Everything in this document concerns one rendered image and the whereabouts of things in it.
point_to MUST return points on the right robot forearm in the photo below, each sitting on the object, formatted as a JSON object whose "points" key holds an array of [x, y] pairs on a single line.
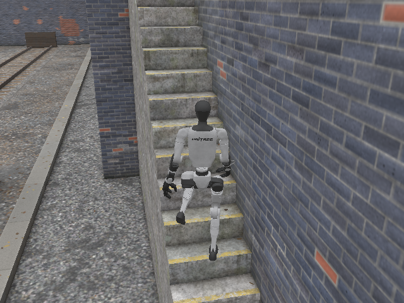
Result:
{"points": [[226, 165]]}

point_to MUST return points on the left robot foot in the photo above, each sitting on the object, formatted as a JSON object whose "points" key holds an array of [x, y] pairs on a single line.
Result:
{"points": [[180, 218]]}

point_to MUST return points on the left robot forearm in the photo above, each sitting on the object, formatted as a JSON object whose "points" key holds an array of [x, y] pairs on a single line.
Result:
{"points": [[172, 171]]}

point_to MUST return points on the robot left upper arm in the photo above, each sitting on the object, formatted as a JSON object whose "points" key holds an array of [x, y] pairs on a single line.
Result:
{"points": [[179, 144]]}

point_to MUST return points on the robot right upper arm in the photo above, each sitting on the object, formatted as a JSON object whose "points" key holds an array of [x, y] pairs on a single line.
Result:
{"points": [[224, 144]]}

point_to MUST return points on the right robot hand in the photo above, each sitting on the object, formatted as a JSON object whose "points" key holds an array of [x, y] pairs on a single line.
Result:
{"points": [[225, 174]]}

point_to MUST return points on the left robot hand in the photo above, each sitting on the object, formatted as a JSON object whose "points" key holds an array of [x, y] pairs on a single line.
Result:
{"points": [[166, 189]]}

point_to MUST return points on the robot left thigh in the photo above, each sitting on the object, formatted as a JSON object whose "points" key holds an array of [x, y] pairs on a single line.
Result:
{"points": [[187, 179]]}

